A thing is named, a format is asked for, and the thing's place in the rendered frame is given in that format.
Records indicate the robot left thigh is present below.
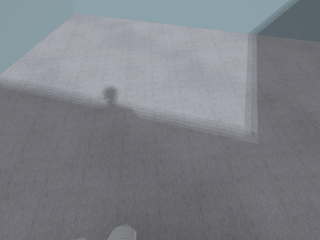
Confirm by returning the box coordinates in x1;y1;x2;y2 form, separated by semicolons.
107;225;137;240

